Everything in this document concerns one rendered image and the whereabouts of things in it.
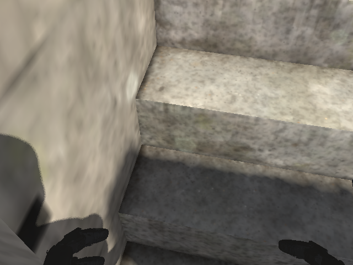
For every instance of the left robot hand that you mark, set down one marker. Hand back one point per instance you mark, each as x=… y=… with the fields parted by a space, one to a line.
x=73 y=242

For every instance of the right robot hand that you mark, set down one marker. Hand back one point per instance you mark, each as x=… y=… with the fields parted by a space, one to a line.
x=311 y=252

